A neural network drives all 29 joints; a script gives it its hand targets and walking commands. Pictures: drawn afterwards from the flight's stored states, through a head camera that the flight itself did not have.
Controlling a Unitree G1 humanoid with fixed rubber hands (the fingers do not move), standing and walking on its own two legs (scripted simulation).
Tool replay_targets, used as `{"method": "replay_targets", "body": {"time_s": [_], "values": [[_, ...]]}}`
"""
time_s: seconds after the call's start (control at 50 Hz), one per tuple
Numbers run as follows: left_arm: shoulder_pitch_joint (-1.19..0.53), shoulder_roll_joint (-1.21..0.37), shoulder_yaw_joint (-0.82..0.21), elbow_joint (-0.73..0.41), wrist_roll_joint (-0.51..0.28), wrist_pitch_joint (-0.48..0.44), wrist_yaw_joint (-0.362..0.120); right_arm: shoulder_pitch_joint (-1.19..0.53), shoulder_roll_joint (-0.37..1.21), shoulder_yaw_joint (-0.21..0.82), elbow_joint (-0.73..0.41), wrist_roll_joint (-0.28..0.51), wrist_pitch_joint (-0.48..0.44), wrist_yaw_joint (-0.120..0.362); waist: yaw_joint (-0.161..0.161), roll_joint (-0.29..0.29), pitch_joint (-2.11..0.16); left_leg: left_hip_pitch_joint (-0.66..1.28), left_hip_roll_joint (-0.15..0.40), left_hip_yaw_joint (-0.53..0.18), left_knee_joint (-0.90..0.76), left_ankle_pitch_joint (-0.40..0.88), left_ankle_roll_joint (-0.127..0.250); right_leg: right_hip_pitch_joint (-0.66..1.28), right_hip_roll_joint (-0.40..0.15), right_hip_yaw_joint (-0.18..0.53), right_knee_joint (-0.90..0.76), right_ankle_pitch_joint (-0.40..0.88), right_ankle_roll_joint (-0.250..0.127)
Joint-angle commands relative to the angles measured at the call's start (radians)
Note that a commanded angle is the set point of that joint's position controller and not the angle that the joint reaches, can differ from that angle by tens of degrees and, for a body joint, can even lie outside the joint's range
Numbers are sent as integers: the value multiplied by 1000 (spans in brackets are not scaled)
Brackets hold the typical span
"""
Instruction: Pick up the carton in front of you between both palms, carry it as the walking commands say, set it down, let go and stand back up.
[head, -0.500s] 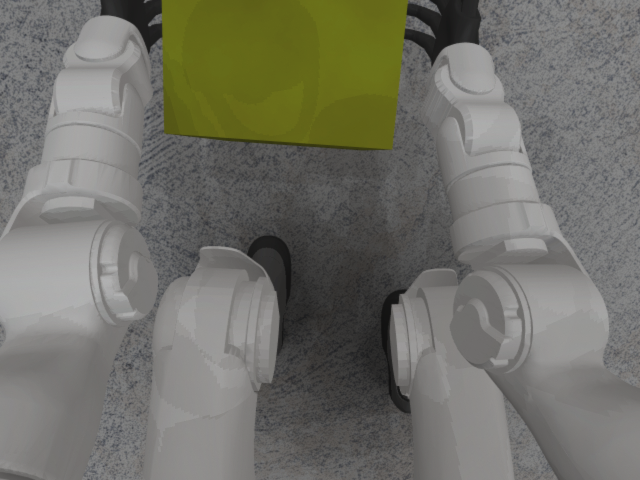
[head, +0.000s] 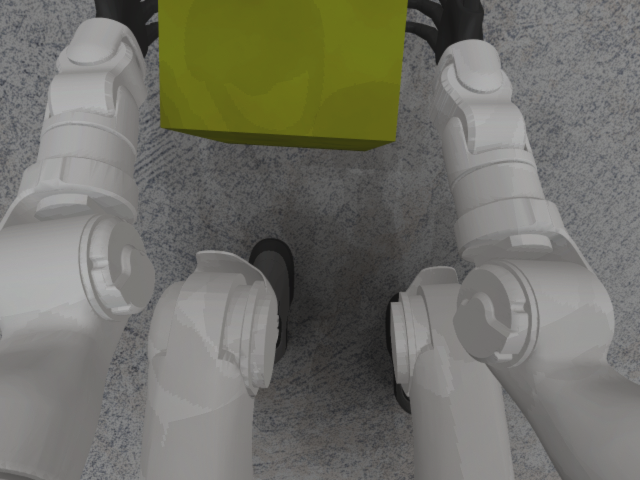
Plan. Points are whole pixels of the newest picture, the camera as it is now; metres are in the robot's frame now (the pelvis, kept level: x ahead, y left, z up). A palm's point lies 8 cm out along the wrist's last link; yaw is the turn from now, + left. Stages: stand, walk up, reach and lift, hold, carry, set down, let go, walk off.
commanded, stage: set down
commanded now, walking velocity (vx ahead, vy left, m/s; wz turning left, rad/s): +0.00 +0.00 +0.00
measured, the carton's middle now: (293, 54) +0.52 +0.12 -0.25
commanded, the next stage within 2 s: let go in 1.42 s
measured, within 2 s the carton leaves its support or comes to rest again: neither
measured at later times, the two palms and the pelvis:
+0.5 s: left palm (75, 33) +0.49 +0.31 -0.15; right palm (491, 48) +0.53 -0.06 -0.15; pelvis -0.02 +0.00 +0.00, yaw +1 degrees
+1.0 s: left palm out of the picture +0.49 +0.32 +0.01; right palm out of the picture +0.53 -0.07 +0.01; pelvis +0.01 +0.01 +0.12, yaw +1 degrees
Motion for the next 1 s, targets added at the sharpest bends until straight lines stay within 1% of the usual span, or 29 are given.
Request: {"method": "replay_targets", "body": {"time_s": [0.0,0.02,0.04,0.06,0.08,0.1,0.12,0.16,0.18,0.2,0.24,0.28,0.32,0.4,0.48,0.52,0.56,0.62,0.68,0.76,0.82,0.88,0.98], "values": [[-190,-456,-141,94,-7,7,-132,-163,387,199,135,-8,46,104,7,-62,-702,610,-73,6,-104,141,6,145,-20,-82,-239,155,-27],[-157,-355,-110,110,-8,-8,-109,-139,298,183,133,-8,38,83,7,-57,-712,627,-68,11,-102,146,0,167,-27,-82,-240,157,-21],[-115,-214,-75,121,-11,-29,-76,-107,175,163,130,-4,27,53,8,-52,-727,651,-61,13,-99,155,-6,187,-36,-81,-239,161,-15],[-76,-75,-60,138,-24,-52,-39,-83,46,157,117,18,14,20,9,-42,-748,675,-52,10,-96,167,-11,203,-45,-79,-238,166,-9],[-24,103,-40,143,-47,-84,13,-52,-138,144,79,53,-11,-28,12,-29,-763,688,-44,8,-94,182,-16,207,-54,-81,-237,173,-3],[-59,170,-40,115,-84,-115,55,-85,-210,159,49,98,-32,-62,24,-17,-798,716,-35,-3,-88,232,-16,209,-65,-73,-227,206,0],[-98,185,-58,98,-124,-138,76,-119,-223,198,26,147,-46,-75,32,-10,-822,744,-28,-12,-81,284,-13,212,-72,-67,-216,244,0],[-165,250,-58,54,-175,-176,95,-181,-234,266,-12,232,-62,-81,60,-37,-885,760,-13,-21,-63,355,-4,249,-87,-54,-191,302,6],[-203,278,-66,16,-193,-189,96,-214,-228,295,-48,272,-66,-79,69,-53,-914,761,-7,-23,-58,365,3,268,-89,-49,-186,317,8],[-237,295,-80,-10,-210,-196,94,-242,-222,331,-69,309,-66,-76,80,-56,-936,767,-2,-20,-53,382,5,289,-94,-44,-183,332,8],[-273,319,-110,-61,-245,-197,85,-278,-218,384,-122,372,-61,-73,95,-54,-1001,814,5,-11,-47,391,7,334,-96,-44,-181,337,6],[-278,330,-140,-73,-274,-183,75,-280,-235,405,-134,402,-47,-76,101,-23,-1051,900,7,-2,-52,386,1,344,-96,-62,-182,304,0],[-264,329,-157,-70,-286,-161,65,-263,-253,392,-133,401,-29,-83,91,2,-1080,977,5,5,-60,362,-3,338,-92,-82,-194,254,-5],[-230,316,-172,-82,-281,-117,56,-217,-269,330,-143,350,4,-105,60,42,-1150,1100,-6,15,-97,309,-11,327,-77,-127,-231,166,-10],[-199,290,-171,-176,-257,-74,65,-178,-259,276,-221,300,31,-130,37,95,-1275,1213,-22,35,-155,274,-25,349,-59,-156,-284,132,-20],[-183,268,-161,-207,-233,-48,68,-157,-256,247,-230,275,48,-137,23,119,-1259,1207,-30,44,-195,226,-30,340,-53,-159,-319,104,-27],[-169,241,-147,-218,-204,-29,67,-131,-251,214,-213,249,61,-136,6,137,-1189,1162,-36,45,-236,174,-35,308,-52,-155,-353,78,-31],[-143,205,-132,-228,-170,-23,62,-92,-236,179,-180,227,62,-126,-11,152,-1122,1112,-42,42,-284,162,-39,273,-51,-145,-396,80,-32],[-109,184,-122,-239,-154,-25,55,-62,-219,173,-168,221,52,-115,-12,149,-1131,1108,-47,43,-324,198,-41,279,-48,-138,-438,106,-30],[-54,178,-98,-253,-140,-23,46,-26,-193,188,-186,226,47,-105,5,129,-1177,1134,-54,49,-380,240,-38,317,-45,-133,-501,135,-22],[-14,185,-74,-281,-130,-17,38,1,-178,202,-230,228,51,-103,20,112,-1235,1182,-60,57,-421,283,-35,363,-42,-133,-550,165,-15],[21,193,-53,-326,-125,-6,28,29,-170,210,-291,224,62,-105,27,99,-1301,1249,-68,65,-462,341,-32,418,-41,-133,-600,203,-8],[71,193,-37,-401,-124,16,6,83,-164,207,-378,206,84,-106,17,92,-1367,1360,-79,69,-540,424,-30,493,-43,-129,-688,258,-6]]}}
